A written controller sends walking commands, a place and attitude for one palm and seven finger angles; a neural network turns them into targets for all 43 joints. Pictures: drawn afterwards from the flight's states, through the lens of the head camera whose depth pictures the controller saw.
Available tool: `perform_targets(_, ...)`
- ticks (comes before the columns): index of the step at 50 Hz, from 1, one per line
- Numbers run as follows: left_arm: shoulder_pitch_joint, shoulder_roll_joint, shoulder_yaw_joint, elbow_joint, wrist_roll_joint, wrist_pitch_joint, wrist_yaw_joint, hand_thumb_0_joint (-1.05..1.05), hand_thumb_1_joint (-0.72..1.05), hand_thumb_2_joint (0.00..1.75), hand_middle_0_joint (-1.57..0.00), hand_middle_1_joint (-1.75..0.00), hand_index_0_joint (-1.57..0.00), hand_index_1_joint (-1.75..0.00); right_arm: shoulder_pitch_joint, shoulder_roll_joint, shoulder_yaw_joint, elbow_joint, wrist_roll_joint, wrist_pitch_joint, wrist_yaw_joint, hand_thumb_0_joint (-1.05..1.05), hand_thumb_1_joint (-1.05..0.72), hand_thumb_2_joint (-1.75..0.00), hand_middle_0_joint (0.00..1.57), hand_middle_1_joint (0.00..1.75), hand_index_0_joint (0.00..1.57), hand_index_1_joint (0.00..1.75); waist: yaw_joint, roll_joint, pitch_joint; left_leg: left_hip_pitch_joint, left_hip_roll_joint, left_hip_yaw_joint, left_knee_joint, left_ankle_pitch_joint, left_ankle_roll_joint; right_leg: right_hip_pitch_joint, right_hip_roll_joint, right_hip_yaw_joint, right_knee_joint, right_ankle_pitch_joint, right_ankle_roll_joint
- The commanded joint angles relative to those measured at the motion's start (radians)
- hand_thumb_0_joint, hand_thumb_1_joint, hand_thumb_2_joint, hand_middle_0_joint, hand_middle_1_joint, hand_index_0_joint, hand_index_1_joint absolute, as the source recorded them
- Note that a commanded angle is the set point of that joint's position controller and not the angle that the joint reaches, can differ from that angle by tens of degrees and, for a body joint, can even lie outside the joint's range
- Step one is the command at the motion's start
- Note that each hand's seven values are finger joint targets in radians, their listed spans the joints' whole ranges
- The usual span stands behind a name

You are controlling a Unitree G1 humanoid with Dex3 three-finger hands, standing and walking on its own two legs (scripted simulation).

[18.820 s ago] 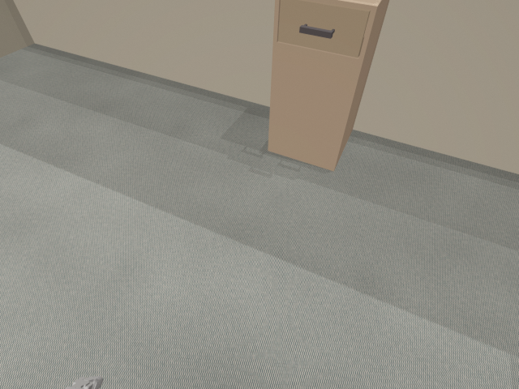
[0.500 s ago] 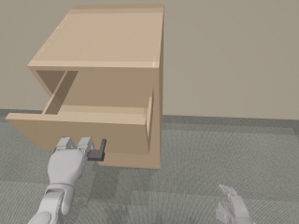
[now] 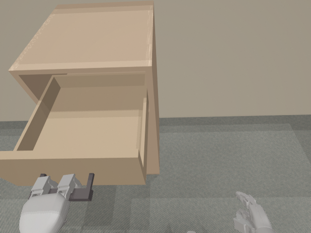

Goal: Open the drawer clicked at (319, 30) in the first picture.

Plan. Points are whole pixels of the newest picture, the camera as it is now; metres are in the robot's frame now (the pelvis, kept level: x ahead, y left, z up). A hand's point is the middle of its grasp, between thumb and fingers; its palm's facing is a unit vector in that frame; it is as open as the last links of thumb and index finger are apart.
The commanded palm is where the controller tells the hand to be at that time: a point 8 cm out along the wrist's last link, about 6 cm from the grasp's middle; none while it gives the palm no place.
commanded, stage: pull the drawer open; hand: left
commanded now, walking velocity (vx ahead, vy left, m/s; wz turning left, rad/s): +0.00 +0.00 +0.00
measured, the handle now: (64, 186) +0.22 +0.24 +0.02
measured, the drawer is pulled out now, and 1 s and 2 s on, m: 0.27 0.30 0.30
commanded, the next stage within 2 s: open the thumb to release the handle in 0.32 s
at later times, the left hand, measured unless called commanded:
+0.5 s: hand (57, 227) +0.14 +0.24 +0.00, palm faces -0.03 -0.07 -1.00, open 5.9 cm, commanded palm +0.11 +0.24 +0.05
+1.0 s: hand (53, 228) +0.13 +0.24 +0.01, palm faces -0.02 -0.08 -1.00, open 13.1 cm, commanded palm +0.10 +0.24 +0.05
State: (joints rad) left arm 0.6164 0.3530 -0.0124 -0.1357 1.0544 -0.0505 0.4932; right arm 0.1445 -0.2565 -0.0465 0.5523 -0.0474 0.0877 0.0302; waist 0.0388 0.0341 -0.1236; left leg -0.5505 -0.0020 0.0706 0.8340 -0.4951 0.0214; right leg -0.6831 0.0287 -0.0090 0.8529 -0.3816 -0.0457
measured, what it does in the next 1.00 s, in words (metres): stands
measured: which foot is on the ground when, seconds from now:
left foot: down 0.00-1.00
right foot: down 0.00-1.00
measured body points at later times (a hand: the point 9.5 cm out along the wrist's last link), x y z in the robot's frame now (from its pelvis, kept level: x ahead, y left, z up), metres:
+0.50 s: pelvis +0.00 -0.01 -0.01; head +0.05 -0.03 +0.44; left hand +0.13 +0.24 +0.06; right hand +0.22 -0.21 -0.11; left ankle -0.05 +0.10 -0.70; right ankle +0.02 -0.09 -0.70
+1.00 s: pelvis -0.01 -0.01 -0.01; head +0.03 -0.04 +0.44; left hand +0.13 +0.24 +0.06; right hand +0.20 -0.23 -0.11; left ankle -0.05 +0.10 -0.70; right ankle +0.02 -0.09 -0.70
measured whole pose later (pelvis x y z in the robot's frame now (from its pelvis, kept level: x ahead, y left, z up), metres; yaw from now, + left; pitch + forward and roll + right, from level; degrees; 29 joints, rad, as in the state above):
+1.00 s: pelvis -0.01 -0.01 -0.01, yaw +2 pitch +11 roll +1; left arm 0.62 0.36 0.01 -0.14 1.03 -0.06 0.48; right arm 0.15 -0.24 -0.01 0.52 -0.05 0.09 0.01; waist 0.07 0.04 -0.13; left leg -0.59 -0.01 0.04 0.88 -0.49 0.01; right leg -0.71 0.02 -0.04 0.89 -0.39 -0.06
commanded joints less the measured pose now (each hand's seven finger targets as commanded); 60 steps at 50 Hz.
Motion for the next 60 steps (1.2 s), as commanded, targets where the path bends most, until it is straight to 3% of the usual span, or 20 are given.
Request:
perform_targets(1,0.145,0.126,0.129,-0.209,-0.005,0.008,0.081,0.0,0.9,0.9,-0.4,-1.35,-0.4,-1.35,-0.108,-0.085,-0.024,-0.177,-0.002,-0.048,0.005,0.0,-0.9,-0.9,0.2,0.3,0.2,0.3,0.053,-0.002,-0.18,0.052,-0.019,-0.076,-0.05,0.428,-0.012,0.151,-0.005,0.03,-0.062,0.303,-0.015)
perform_targets(7,0.237,0.116,0.111,-0.257,-0.011,0.007,0.072,0.0,0.9,0.9,-0.4,-1.35,-0.4,-1.35,-0.103,-0.074,-0.007,-0.207,-0.001,-0.044,0.01,0.0,-0.9,-0.9,0.2,0.3,0.2,0.3,0.059,-0.032,-0.179,0.057,-0.014,-0.084,-0.017,0.464,-0.02,0.119,-0.003,0.033,-0.043,0.307,-0.01)
perform_targets(9,0.205,0.13,0.118,-0.285,-0.012,0.006,0.071,0.0,0.9,0.9,-0.4,-1.35,-0.4,-1.35,-0.105,-0.079,-0.001,-0.215,-0.002,-0.037,0.006,0.0,-0.9,-0.9,0.2,0.3,0.2,0.3,0.056,-0.006,-0.18,0.056,-0.014,-0.088,-0.015,0.466,-0.023,0.115,-0.002,0.041,-0.04,0.312,-0.012)
perform_targets(15,0.226,0.155,0.152,-0.269,-0.013,-0.002,0.071,0.0,0.9,0.9,-0.4,-1.35,-0.4,-1.35,-0.099,-0.069,0.009,-0.222,-0.004,-0.033,0.001,0.0,-0.9,-0.9,0.2,0.3,0.2,0.3,0.068,-0.021,-0.181,0.036,-0.022,-0.079,-0.007,0.432,-0.018,0.137,-0.008,0.058,-0.043,0.336,-0.012)
perform_targets(17,0.232,0.138,0.132,-0.268,-0.014,0.002,0.068,0.0,0.9,0.9,-0.4,-1.35,-0.4,-1.35,-0.102,-0.069,0.01,-0.226,-0.003,-0.031,0.003,0.0,-0.9,-0.9,0.2,0.3,0.2,0.3,0.065,-0.008,-0.164,0.029,-0.024,-0.077,-0.008,0.413,-0.017,0.127,-0.01,0.053,-0.048,0.315,-0.011)
perform_targets(20,0.205,0.164,0.163,-0.257,-0.018,0.001,0.071,0.0,0.9,0.9,-0.4,-1.35,-0.4,-1.35,-0.101,-0.072,0.009,-0.223,-0.006,-0.027,-0.003,0.0,-0.9,-0.9,0.2,0.3,0.2,0.3,0.062,-0.038,-0.17,0.011,-0.028,-0.075,-0.011,0.383,-0.012,0.146,-0.012,0.062,-0.053,0.324,-0.011)
perform_targets(21,0.004,0.137,0.112,-0.263,-0.002,0.003,0.068,0.0,0.9,0.9,-0.4,-1.35,-0.4,-1.35,-0.107,-0.078,0.004,-0.196,-0.015,-0.021,-0.007,0.0,-0.9,-0.9,0.2,0.3,0.2,0.3,0.009,-0.039,-0.152,0.01,-0.035,-0.079,0.0,0.336,-0.008,0.095,-0.016,0.066,-0.06,0.302,-0.01)
perform_targets(22,0.025,0.164,0.155,-0.264,-0.003,-0.007,0.073,0.0,0.83,0.87,-0.4,-1.34,-0.4,-1.34,-0.092,-0.073,-0.004,-0.207,-0.017,-0.028,-0.013,0.0,-0.9,-0.9,0.2,0.3,0.2,0.3,0.037,-0.02,-0.178,0.014,-0.035,-0.076,-0.005,0.319,-0.006,0.12,-0.019,0.06,-0.061,0.277,-0.01)
perform_targets(23,0.087,0.168,0.166,-0.214,-0.004,-0.006,0.078,0.0,0.76,0.84,-0.39,-1.34,-0.39,-1.34,-0.088,-0.068,-0.002,-0.202,-0.013,-0.033,-0.017,0.0,-0.9,-0.9,0.2,0.3,0.2,0.3,0.046,-0.025,-0.18,0.01,-0.038,-0.069,-0.002,0.32,-0.004,0.135,-0.018,0.054,-0.062,0.287,-0.01)
perform_targets(29,0.118,0.149,0.143,-0.2,-0.035,0.003,0.06,0.0,0.34,0.66,-0.36,-1.29,-0.36,-1.29,-0.1,-0.079,-0.008,-0.194,-0.003,-0.036,-0.02,0.0,-0.9,-0.9,0.2,0.3,0.2,0.3,0.043,-0.029,-0.198,-0.007,-0.036,-0.066,-0.026,0.335,-0.002,0.194,-0.026,0.049,-0.076,0.328,-0.005)
perform_targets(32,0.101,0.133,0.106,-0.205,-0.035,0.001,0.038,0.0,0.13,0.57,-0.35,-1.27,-0.35,-1.27,-0.105,-0.082,-0.009,-0.192,-0.002,-0.041,-0.02,0.0,-0.9,-0.9,0.2,0.3,0.2,0.3,0.039,-0.039,-0.157,-0.011,-0.033,-0.067,-0.041,0.304,0.002,0.179,-0.027,0.043,-0.093,0.282,-0.002)
perform_targets(35,0.1,0.141,0.112,-0.197,-0.037,-0.001,0.03,0.0,-0.08,0.48,-0.33,-1.24,-0.33,-1.24,-0.104,-0.082,-0.007,-0.194,-0.001,-0.044,-0.021,0.0,-0.9,-0.9,0.2,0.3,0.2,0.3,0.039,-0.054,-0.147,-0.018,-0.032,-0.066,-0.052,0.269,0.004,0.182,-0.03,0.048,-0.108,0.238,-0.002)
perform_targets(38,0.108,0.142,0.112,-0.2,-0.03,-0.013,0.029,0.0,-0.29,0.39,-0.32,-1.22,-0.32,-1.22,-0.102,-0.082,-0.007,-0.197,-0.003,-0.047,-0.021,0.0,-0.9,-0.9,0.2,0.3,0.2,0.3,0.045,-0.023,-0.141,-0.015,-0.032,-0.063,-0.056,0.26,0.003,0.169,-0.029,0.042,-0.11,0.204,-0.006)
perform_targets(41,0.097,0.143,0.118,-0.187,-0.032,-0.017,0.027,0.0,-0.5,0.3,-0.3,-1.2,-0.3,-1.2,-0.101,-0.082,-0.008,-0.196,-0.003,-0.046,-0.02,0.0,-0.9,-0.9,0.2,0.3,0.2,0.3,0.039,-0.053,-0.121,-0.022,-0.032,-0.064,-0.058,0.236,0.005,0.158,-0.029,0.045,-0.121,0.18,-0.004)
perform_targets(45,0.065,0.138,0.111,-0.194,-0.025,-0.019,0.029,0.0,-0.5,0.3,-0.3,-1.2,-0.3,-1.2,-0.1,-0.08,-0.008,-0.197,-0.004,-0.049,-0.02,0.0,-0.9,-0.9,0.2,0.3,0.2,0.3,0.037,-0.016,-0.136,-0.005,-0.033,-0.065,-0.057,0.23,0.003,0.139,-0.027,0.044,-0.119,0.15,-0.008)
perform_targets(49,0.04,0.148,0.125,-0.183,-0.027,-0.019,0.03,0.0,-0.5,0.3,-0.3,-1.2,-0.3,-1.2,-0.098,-0.082,-0.008,-0.195,-0.005,-0.048,-0.024,0.0,-0.9,-0.9,0.2,0.3,0.2,0.3,0.031,-0.05,-0.137,-0.013,-0.031,-0.07,-0.059,0.233,0.005,0.15,-0.024,0.038,-0.12,0.167,-0.007)
perform_targets(51,0.095,0.129,0.115,-0.153,-0.026,-0.017,0.029,0.0,-0.5,0.3,-0.3,-1.2,-0.3,-1.2,-0.098,-0.074,-0.007,-0.193,-0.002,-0.051,-0.025,0.0,-0.9,-0.9,0.2,0.3,0.2,0.3,0.042,-0.037,-0.122,-0.02,-0.033,-0.063,-0.06,0.229,0.005,0.159,-0.025,0.03,-0.119,0.174,-0.005)
perform_targets(54,0.014,0.16,0.139,-0.164,-0.019,-0.018,0.031,0.0,-0.5,0.3,-0.3,-1.2,-0.3,-1.2,-0.106,-0.079,-0.007,-0.186,-0.002,-0.047,-0.031,0.0,-0.9,-0.9,0.2,0.3,0.2,0.3,0.032,-0.049,-0.134,-0.023,-0.032,-0.069,-0.059,0.234,0.005,0.16,-0.023,0.04,-0.117,0.193,-0.006)
perform_targets(58,0.032,0.138,0.12,-0.16,-0.015,-0.019,0.033,0.0,-0.5,0.3,-0.3,-1.2,-0.3,-1.2,-0.098,-0.075,-0.009,-0.183,-0.002,-0.052,-0.027,0.0,-0.9,-0.9,0.2,0.3,0.2,0.3,0.039,-0.02,-0.152,0.002,-0.03,-0.069,-0.059,0.265,0.001,0.154,-0.019,0.019,-0.103,0.204,-0.008)
perform_targets(60,-0.011,0.135,0.106,-0.167,-0.016,-0.015,0.029,0.0,-0.5,0.3,-0.3,-1.2,-0.3,-1.2,-0.103,-0.076,-0.007,-0.181,-0.004,-0.05,-0.027,0.0,-0.9,-0.9,0.2,0.3,0.2,0.3,0.027,-0.031,-0.141,0.003,-0.029,-0.071,-0.058,0.262,0.002,0.146,-0.022,0.026,-0.109,0.207,-0.006)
